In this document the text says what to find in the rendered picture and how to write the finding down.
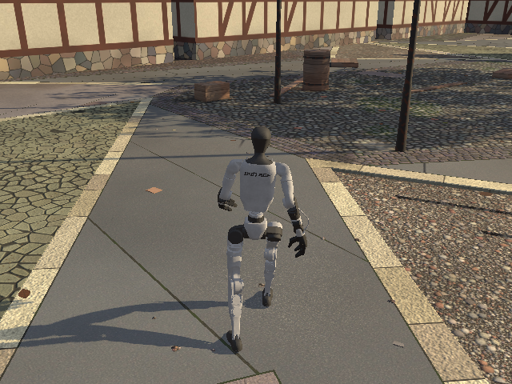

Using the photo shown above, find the robot right foot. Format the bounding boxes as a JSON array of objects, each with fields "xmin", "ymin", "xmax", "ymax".
[{"xmin": 262, "ymin": 288, "xmax": 273, "ymax": 307}]

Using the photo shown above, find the left robot hand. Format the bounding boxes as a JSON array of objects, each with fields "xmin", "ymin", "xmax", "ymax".
[{"xmin": 218, "ymin": 199, "xmax": 237, "ymax": 211}]

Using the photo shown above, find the robot right upper arm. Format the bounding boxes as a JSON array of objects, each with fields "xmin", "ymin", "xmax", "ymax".
[{"xmin": 276, "ymin": 162, "xmax": 295, "ymax": 209}]

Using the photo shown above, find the robot left upper arm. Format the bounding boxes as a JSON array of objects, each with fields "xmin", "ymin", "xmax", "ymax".
[{"xmin": 219, "ymin": 159, "xmax": 243, "ymax": 200}]

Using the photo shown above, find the robot right forearm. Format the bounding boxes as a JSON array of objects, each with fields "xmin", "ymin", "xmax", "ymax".
[{"xmin": 287, "ymin": 196, "xmax": 305, "ymax": 237}]

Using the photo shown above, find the robot left forearm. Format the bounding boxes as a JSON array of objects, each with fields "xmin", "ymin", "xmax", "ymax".
[{"xmin": 218, "ymin": 188, "xmax": 227, "ymax": 205}]

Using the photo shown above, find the right robot shin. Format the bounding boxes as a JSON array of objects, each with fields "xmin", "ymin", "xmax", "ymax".
[{"xmin": 264, "ymin": 248, "xmax": 277, "ymax": 296}]

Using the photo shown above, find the right robot hand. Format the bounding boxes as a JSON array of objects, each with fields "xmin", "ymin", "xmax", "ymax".
[{"xmin": 288, "ymin": 235, "xmax": 307, "ymax": 258}]

